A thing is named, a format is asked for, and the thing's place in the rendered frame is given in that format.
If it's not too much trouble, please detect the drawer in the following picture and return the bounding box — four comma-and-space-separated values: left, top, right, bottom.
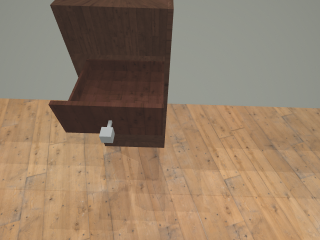
48, 59, 164, 136

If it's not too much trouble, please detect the handle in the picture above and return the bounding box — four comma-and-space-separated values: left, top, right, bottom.
99, 120, 115, 143

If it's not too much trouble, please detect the cabinet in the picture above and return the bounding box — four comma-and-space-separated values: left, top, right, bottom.
50, 0, 174, 148

